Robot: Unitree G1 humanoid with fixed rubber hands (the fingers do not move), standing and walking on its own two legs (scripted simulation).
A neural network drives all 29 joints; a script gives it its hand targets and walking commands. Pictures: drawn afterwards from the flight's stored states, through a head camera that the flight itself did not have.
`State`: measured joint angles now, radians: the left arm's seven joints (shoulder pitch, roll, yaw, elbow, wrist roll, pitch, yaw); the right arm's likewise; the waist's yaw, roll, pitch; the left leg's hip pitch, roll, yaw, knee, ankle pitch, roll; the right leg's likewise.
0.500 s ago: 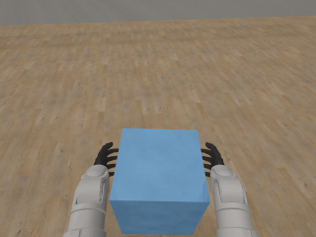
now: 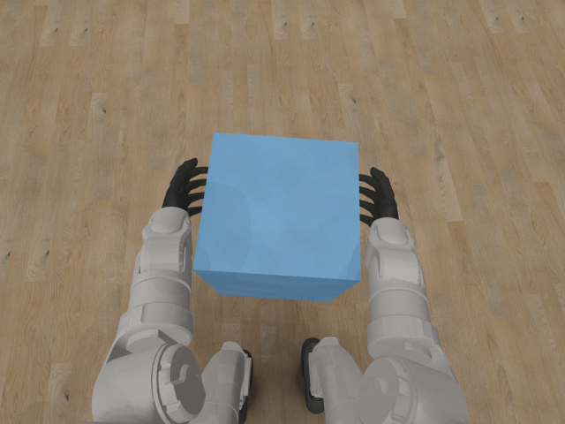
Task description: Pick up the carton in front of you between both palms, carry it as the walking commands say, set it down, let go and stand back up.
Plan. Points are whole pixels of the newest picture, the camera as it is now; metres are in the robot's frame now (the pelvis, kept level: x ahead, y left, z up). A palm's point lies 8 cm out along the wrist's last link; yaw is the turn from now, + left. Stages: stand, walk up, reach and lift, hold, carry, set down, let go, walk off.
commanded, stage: set down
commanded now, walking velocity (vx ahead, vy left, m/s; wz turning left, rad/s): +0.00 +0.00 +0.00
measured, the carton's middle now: (279, 229) +0.40 +0.00 -0.13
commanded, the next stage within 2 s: none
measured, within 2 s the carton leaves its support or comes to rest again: neither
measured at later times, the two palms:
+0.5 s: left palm (204, 208) +0.46 +0.15 -0.21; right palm (357, 224) +0.43 -0.15 -0.21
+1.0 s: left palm (219, 215) +0.51 +0.15 -0.37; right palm (341, 235) +0.46 -0.15 -0.37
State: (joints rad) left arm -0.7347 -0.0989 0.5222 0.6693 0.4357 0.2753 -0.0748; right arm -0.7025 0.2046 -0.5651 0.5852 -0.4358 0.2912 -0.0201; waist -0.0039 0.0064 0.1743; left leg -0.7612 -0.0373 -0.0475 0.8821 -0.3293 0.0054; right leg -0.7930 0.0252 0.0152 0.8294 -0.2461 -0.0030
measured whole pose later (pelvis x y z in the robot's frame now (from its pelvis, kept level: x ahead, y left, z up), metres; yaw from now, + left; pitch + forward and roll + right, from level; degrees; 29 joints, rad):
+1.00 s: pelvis -0.03 +0.01 -0.25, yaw -1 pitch +46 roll -2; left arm -1.26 0.16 0.32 0.86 0.19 0.28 0.00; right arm -1.10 0.07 -0.57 0.59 -0.18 0.28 -0.13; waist -0.04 0.00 0.00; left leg -2.09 -0.07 -0.02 1.86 -0.57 0.01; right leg -2.12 0.05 0.03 1.79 -0.47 0.05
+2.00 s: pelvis -0.03 +0.01 -0.35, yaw -2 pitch +39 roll -4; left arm -1.55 0.31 0.16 1.11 0.11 0.23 -0.02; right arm -1.40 -0.13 -0.55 0.95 -0.08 0.20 -0.11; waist -0.06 -0.05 0.31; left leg -2.25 -0.08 -0.02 2.23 -0.65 0.03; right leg -2.27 0.07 0.02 2.13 -0.53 0.08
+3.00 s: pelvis -0.03 +0.01 -0.33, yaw -3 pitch +38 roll -4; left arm -1.57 0.53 -0.04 1.13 -0.16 0.15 0.00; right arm -1.33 -0.19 -0.28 0.87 0.18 0.12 -0.20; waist -0.09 -0.02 0.31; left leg -2.19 -0.07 -0.03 2.19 -0.66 0.01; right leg -2.22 0.07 -0.01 2.08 -0.53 0.06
